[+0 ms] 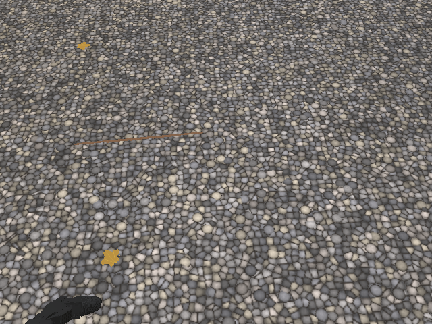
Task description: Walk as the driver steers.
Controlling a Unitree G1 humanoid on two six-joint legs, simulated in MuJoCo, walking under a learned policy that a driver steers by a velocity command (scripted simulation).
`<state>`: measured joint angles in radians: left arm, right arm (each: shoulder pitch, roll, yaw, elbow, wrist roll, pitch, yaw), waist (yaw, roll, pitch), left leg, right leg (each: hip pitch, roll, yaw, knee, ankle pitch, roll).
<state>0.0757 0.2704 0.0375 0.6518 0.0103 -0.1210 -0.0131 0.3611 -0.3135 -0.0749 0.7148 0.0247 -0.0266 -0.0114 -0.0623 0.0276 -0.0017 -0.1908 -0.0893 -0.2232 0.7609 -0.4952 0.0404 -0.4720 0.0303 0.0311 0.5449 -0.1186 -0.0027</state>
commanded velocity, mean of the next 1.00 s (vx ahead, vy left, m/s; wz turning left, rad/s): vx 0.50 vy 0.00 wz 0.40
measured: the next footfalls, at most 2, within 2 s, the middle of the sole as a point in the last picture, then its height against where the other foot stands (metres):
left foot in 0.48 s outside the picture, level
right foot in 1.02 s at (189, 245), level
